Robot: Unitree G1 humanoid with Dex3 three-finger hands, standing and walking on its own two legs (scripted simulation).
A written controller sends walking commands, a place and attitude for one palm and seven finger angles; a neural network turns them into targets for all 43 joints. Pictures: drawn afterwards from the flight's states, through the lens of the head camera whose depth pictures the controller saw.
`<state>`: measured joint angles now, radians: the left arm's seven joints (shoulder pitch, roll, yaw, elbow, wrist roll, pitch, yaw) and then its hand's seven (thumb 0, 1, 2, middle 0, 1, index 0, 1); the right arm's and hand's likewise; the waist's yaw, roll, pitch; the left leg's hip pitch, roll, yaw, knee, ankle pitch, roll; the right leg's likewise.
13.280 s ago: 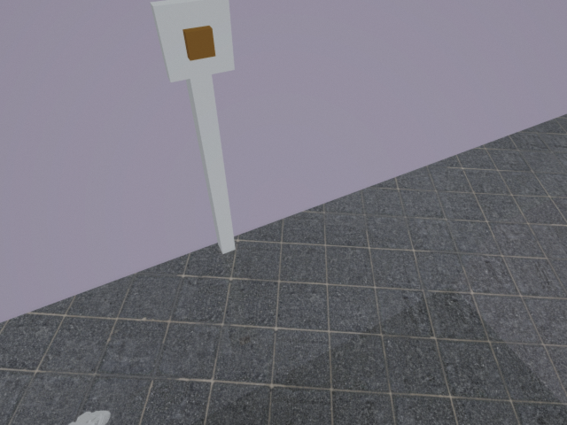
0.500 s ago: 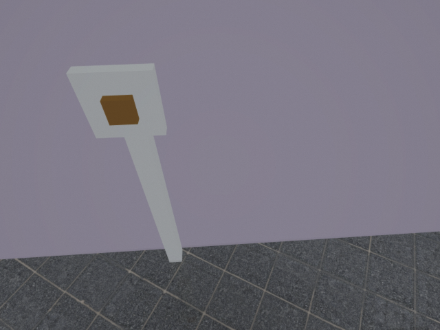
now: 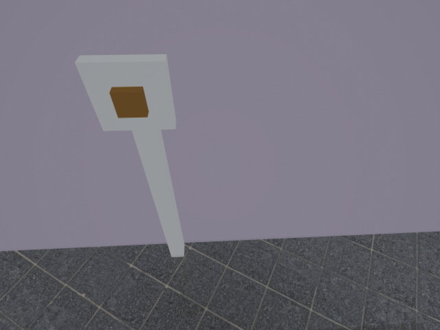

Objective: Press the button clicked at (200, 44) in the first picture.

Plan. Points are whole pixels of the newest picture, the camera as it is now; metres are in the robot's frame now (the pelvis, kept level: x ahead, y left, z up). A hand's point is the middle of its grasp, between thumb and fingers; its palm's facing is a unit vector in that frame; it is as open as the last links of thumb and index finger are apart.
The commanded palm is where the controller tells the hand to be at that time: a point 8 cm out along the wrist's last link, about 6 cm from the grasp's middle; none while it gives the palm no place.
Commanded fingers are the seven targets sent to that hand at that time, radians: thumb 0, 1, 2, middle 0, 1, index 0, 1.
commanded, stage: look again from close up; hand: left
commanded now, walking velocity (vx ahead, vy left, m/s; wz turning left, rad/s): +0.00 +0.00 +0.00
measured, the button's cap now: (130, 101) +0.53 +0.23 +0.14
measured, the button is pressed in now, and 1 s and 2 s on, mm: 0 0 0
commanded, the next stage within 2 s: raise the hand and make a fist in 0.36 s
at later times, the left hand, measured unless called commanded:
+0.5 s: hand out of the picture +0.03 +0.21 -0.16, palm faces +0.06 -0.98 -0.21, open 7.4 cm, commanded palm +0.10 +0.25 -0.06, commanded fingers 0.00 0.90 0.90 -0.28 -0.39 -0.28 -0.39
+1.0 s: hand (105, 329) +0.13 +0.19 -0.01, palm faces +0.22 -0.97 -0.05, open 4.6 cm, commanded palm +0.12 +0.25 +0.01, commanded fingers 0.00 0.90 0.90 -0.97 -1.14 -0.97 -1.14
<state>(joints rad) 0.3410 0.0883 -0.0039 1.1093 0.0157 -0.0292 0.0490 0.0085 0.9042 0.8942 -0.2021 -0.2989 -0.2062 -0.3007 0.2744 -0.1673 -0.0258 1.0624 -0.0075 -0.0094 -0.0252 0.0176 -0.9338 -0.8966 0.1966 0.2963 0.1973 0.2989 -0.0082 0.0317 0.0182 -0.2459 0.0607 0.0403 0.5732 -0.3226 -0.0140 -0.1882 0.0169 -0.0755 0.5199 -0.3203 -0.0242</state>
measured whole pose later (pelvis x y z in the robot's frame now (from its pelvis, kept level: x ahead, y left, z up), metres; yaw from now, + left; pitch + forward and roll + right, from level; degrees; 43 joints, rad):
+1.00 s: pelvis -0.03 -0.03 -0.07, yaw +3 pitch +10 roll -1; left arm 0.53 0.19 0.19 -0.06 -0.27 -0.46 -0.22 0.02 0.90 0.90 -0.71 -0.85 -0.71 -0.86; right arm 0.14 -0.25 -0.03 0.50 0.02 -0.23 -0.05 0.01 -0.91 -0.90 0.20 0.30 0.20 0.30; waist 0.06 0.00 -0.13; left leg -0.78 0.06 -0.05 1.09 -0.48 -0.04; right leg -0.70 -0.01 -0.16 1.06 -0.54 -0.06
